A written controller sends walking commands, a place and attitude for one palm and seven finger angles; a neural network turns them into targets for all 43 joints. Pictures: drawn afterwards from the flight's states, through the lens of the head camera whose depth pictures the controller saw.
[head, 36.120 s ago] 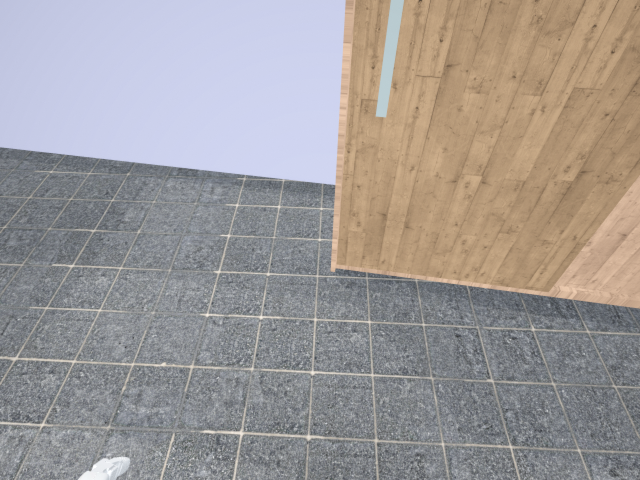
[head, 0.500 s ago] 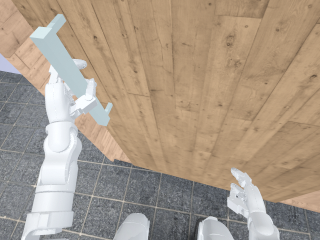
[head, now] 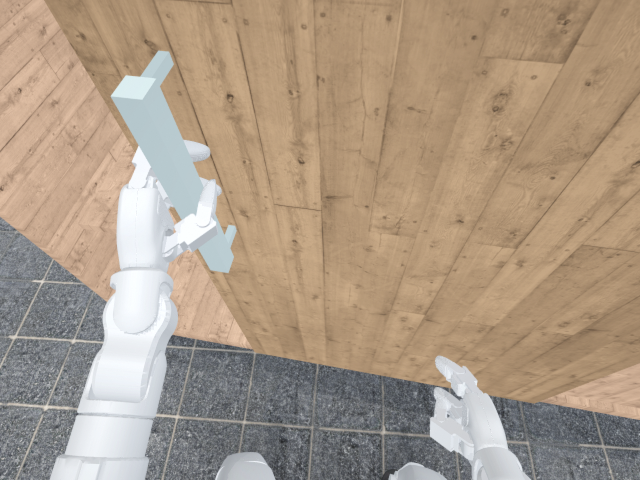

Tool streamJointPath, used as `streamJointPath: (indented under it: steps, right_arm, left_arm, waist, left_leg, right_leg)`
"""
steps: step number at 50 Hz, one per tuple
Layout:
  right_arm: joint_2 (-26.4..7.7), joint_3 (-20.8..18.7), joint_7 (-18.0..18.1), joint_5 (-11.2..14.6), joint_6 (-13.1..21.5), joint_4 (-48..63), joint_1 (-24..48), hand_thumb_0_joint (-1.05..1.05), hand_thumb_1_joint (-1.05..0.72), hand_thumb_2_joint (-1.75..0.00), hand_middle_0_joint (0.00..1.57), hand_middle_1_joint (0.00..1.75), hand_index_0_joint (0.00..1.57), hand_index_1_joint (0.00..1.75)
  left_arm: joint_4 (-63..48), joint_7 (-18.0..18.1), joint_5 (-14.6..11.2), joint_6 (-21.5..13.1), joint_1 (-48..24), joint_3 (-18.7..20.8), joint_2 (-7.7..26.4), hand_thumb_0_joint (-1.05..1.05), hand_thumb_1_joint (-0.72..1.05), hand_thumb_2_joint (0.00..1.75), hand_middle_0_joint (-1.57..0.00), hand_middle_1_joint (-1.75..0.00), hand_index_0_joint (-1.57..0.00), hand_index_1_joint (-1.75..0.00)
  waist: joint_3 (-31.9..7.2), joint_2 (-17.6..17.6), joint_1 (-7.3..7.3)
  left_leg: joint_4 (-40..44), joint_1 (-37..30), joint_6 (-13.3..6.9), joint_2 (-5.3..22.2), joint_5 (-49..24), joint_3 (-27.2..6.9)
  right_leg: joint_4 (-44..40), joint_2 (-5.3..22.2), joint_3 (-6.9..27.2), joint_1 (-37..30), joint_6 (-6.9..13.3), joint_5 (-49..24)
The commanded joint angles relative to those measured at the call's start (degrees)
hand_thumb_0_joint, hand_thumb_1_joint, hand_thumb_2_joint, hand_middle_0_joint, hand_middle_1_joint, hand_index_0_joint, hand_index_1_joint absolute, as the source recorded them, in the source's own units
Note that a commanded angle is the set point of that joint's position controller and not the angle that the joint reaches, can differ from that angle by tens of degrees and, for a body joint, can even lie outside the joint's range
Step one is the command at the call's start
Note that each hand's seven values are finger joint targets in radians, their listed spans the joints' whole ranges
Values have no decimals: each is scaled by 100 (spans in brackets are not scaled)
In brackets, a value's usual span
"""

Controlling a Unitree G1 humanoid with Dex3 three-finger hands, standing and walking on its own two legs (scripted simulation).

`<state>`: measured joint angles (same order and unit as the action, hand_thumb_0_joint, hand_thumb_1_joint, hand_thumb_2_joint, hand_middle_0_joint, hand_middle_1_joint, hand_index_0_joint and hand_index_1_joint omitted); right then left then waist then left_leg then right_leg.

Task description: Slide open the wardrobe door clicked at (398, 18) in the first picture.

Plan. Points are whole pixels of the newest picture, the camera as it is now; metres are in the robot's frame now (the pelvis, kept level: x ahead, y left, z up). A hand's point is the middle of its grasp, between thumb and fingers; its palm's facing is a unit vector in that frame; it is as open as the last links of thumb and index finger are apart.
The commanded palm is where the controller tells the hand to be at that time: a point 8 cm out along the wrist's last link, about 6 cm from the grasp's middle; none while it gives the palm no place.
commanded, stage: step sideways, sliding the door along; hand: left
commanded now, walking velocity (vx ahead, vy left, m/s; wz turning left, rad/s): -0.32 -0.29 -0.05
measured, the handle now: (198, 184) +0.38 +0.21 +0.13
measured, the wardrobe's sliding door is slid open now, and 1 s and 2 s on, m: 0.34 0.60 0.60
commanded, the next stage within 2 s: stop walking and hold the door there in 1.44 s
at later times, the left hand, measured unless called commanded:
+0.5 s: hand (366, 246) +0.32 +0.01 +0.14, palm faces +0.05 -0.99 -0.10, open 6.5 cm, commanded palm +0.30 +0.05 +0.14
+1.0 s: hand (470, 256) +0.32 -0.08 +0.14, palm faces +0.20 -0.98 -0.08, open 6.3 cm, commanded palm +0.29 -0.08 +0.13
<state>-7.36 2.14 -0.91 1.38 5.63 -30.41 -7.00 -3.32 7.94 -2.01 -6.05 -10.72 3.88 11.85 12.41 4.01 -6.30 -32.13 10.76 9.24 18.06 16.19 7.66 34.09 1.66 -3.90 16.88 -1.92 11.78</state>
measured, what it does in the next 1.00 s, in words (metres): steps to the right: left foot, then right foot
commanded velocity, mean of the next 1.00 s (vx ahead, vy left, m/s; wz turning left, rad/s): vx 0.13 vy -0.29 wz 0.04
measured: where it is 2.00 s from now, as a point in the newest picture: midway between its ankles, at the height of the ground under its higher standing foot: outside the picture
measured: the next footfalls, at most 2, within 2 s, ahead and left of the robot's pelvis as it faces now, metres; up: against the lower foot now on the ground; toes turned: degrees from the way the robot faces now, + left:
left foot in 0.28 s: -0.02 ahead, +0.06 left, +0.00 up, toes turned +6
right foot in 0.62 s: -0.07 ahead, -0.35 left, +0.00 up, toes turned -12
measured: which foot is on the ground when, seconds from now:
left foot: down 0.00-0.02, up 0.04-0.26, down 0.28-0.62, up 0.64-0.80, down 0.82-1.00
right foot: down 0.00-0.28, up 0.30-0.60, down 0.62-0.82, up 0.84-1.00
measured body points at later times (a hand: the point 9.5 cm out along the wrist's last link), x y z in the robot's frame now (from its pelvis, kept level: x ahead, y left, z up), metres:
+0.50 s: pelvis -0.07 -0.11 +0.02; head +0.00 -0.10 +0.46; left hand +0.31 +0.07 +0.14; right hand +0.04 -0.35 -0.10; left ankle -0.06 +0.05 -0.72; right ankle -0.05 -0.29 -0.66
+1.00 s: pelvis -0.10 -0.25 +0.01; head -0.02 -0.23 +0.45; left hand +0.31 -0.03 +0.14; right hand +0.06 -0.49 -0.09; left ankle -0.05 -0.13 -0.72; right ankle -0.10 -0.42 -0.64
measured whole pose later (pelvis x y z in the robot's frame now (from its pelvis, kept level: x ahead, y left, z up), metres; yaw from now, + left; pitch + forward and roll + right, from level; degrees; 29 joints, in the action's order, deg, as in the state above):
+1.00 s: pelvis -0.10 -0.25 +0.01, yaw -5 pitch -2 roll -4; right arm -10.7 0.7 3.8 1.8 -0.5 -37.1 -6.8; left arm 14.4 8.8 -3.5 -0.9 -28.0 8.4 15.1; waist 11.0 1.0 -3.0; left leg -34.3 17.6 1.0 11.3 14.4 8.6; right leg 64.5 3.1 -3.2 29.9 -0.6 20.0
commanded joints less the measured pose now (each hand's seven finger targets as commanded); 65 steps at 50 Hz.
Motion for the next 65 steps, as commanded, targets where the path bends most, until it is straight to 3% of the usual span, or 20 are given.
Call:
streamJointPath:
  steps: [1,3,6,12,14,15,20,28,29,31,32,35,39,40,41,43,50,57,61,65]
  right_arm:
    - [-571,-261,260,60,292,819,865,0,-90,-90,20,30,20,30]
    - [-623,-262,301,-2,378,558,513,0,-90,-90,20,30,20,30]
    - [-550,-205,351,-1,252,274,535,0,-90,-90,20,30,20,30]
    - [-850,-380,524,-46,-97,257,218,0,-90,-90,20,30,20,30]
    - [-1277,-584,545,-72,-121,454,312,0,-90,-90,20,30,20,30]
    - [-1043,-472,458,-109,-100,400,457,0,-90,-90,20,30,20,30]
    - [-1292,-601,339,-89,-117,73,395,0,-90,-90,20,30,20,30]
    - [-1333,-552,414,108,-252,203,178,0,-90,-90,20,30,20,30]
    - [-1312,-505,413,143,-258,166,121,0,-90,-90,20,30,20,30]
    - [-821,-356,447,219,-243,287,431,0,-90,-90,20,30,20,30]
    - [-917,-371,534,135,-190,209,674,0,-90,-90,20,30,20,30]
    - [-1027,-334,609,118,-270,-129,452,0,-90,-90,20,30,20,30]
    - [-1134,-319,675,23,-495,-221,162,0,-90,-90,20,30,20,30]
    - [-1337,-430,697,-6,-492,-164,11,0,-90,-90,20,30,20,30]
    - [-1573,-542,668,-34,-455,-88,77,0,-90,-90,20,30,20,30]
    - [-1338,-452,542,97,-436,38,534,0,-90,-90,20,30,20,30]
    - [-1346,-517,477,76,-323,67,162,0,-90,-90,20,30,20,30]
    - [-1325,-508,379,202,-35,230,99,0,-90,-90,20,30,20,30]
    - [-911,-394,458,251,51,157,312,0,-90,-90,20,30,20,30]
    - [-1040,-450,622,257,117,-135,74,0,-90,-90,20,30,20,30]
  left_arm:
    - [-2147,-256,305,-667,-1658,-349,836,0,90,90,-45,-140,-45,-140]
    - [-2305,-259,199,-666,-1329,-559,467,0,90,90,-45,-140,-45,-140]
    - [-2399,-44,123,-834,-1727,-134,513,0,90,90,-45,-140,-45,-140]
    - [-1831,-152,68,-778,-2194,260,990,0,90,90,-45,-140,-45,-140]
    - [-1805,-269,-18,-801,-2388,163,928,0,90,90,-45,-140,-45,-140]
    - [-1520,-301,129,-769,-2524,13,702,0,90,90,-45,-140,-45,-140]
    - [-985,-404,125,-449,-3427,-107,678,0,90,90,-45,-140,-45,-140]
    - [-147,-376,7,-343,-3486,61,856,0,90,90,-45,-140,-45,-140]
    - [-38,-338,30,-296,-3497,121,1028,0,90,90,-45,-140,-45,-140]
    - [-292,-220,53,-262,-3747,527,1699,0,90,90,-45,-140,-45,-140]
    - [-408,-151,41,-209,-3797,713,1887,0,90,90,-45,-140,-45,-140]
    - [-452,30,30,-104,-3757,623,1630,0,90,90,-45,-140,-45,-140]
    - [-243,-88,-46,-111,-4133,342,1165,0,90,90,-45,-140,-45,-140]
    - [-358,-151,-78,-208,-4277,172,951,0,90,90,-45,-140,-45,-140]
    - [-405,-175,-140,-281,-4277,37,720,0,90,90,-45,-140,-45,-140]
    - [-168,-200,-88,-303,-4470,-57,744,0,90,90,-45,-140,-45,-140]
    - [-137,-363,-32,-75,-4543,-637,243,0,90,90,-45,-140,-45,-140]
    - [53,-384,-185,-130,-4877,-1064,-131,0,90,90,-45,-140,-45,-140]
    - [56,-175,-21,-157,-4805,-346,972,0,90,90,-45,-140,-45,-140]
    - [-352,-72,-101,-250,-4381,-143,909,0,90,90,-45,-140,-45,-140]
  waist:
    - [-2829,-2101,378]
    - [-3168,-2507,295]
    - [-3307,-1773,510]
    - [-3523,-755,712]
    - [-2996,1760,674]
    - [-2943,1177,561]
    - [-2542,1303,601]
    - [-2836,1156,642]
    - [-2833,843,656]
    - [-2865,-2202,484]
    - [-2909,-2201,234]
    - [-2931,-1928,421]
    - [-2980,-1123,843]
    - [-3188,6,1017]
    - [-3389,1770,894]
    - [-2816,473,651]
    - [-2752,1168,789]
    - [-3262,1169,779]
    - [-3194,-1413,665]
    - [-3211,-1881,684]
  left_leg:
    - [-2852,1047,-1174,-1512,2544,-33]
    - [-3950,1225,-706,-1545,2587,-903]
    - [-2766,1726,-511,-1485,2077,-653]
    - [337,-540,-720,-1304,-168,-222]
    - [1540,-1905,-1820,1403,-3371,-3092]
    - [1367,-1685,-2280,1823,-3976,-3358]
    - [937,-1407,-1694,884,-3388,-1030]
    - [44,-533,-1161,147,-2064,-54]
    - [-376,-200,-1048,-191,-1558,59]
    - [-2909,2130,-709,-1190,2053,230]
    - [-4041,2438,-772,-1331,2519,-318]
    - [-3468,2592,-762,-1138,2274,-261]
    - [2,-246,-705,-1265,-459,314]
    - [597,-1746,-929,-575,-903,-701]
    - [1297,-2560,-1553,1258,-2060,-3566]
    - [1619,-1691,-2098,1717,-1379,-3365]
    - [1076,-1099,-1495,443,-2117,-680]
    - [12,-1236,-1266,204,-3036,-407]
    - [-2109,1224,-617,-1256,1319,-16]
    - [-1111,1638,-718,-1242,1388,-270]
  right_leg:
    - [-1021,1666,1895,-1342,840,-6328]
    - [-810,1652,1735,-1414,926,-5887]
    - [-446,1368,1405,-2672,1264,-6062]
    - [-83,966,1118,-797,872,-3152]
    - [1842,-66,425,1939,-35,1688]
    - [3068,-202,988,1880,31,1677]
    - [2879,238,693,2050,-3,495]
    - [-341,-323,-640,-657,-12,487]
    - [-794,-258,-547,-1008,66,161]
    - [-1292,1709,1560,-2051,1070,-2353]
    - [-1224,2146,1780,-1897,1429,-3185]
    - [-403,1746,1045,-2592,1545,-4474]
    - [497,830,-303,-712,878,-1952]
    - [1762,478,-355,793,558,-509]
    - [3266,-139,55,2219,174,2189]
    - [4004,286,979,2239,176,1364]
    - [1931,301,19,1204,40,528]
    - [-192,-147,-477,-426,-12,293]
    - [-581,1680,993,-1882,792,-5593]
    - [340,1559,696,-2776,963,-6624]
